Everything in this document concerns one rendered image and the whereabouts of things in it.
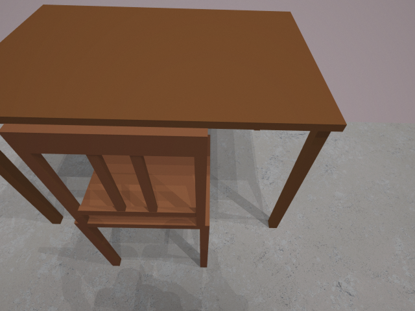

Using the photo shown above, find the table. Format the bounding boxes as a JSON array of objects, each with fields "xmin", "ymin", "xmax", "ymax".
[{"xmin": 0, "ymin": 5, "xmax": 347, "ymax": 228}]

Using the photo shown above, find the chair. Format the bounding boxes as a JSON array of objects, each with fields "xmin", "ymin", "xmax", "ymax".
[{"xmin": 0, "ymin": 124, "xmax": 210, "ymax": 268}]

